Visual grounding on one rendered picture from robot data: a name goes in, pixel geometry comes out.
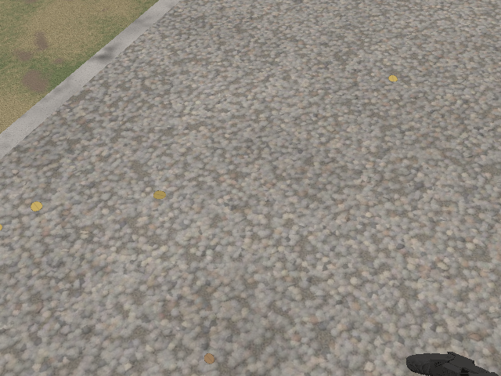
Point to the robot right hand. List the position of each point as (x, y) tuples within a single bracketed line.
[(450, 364)]

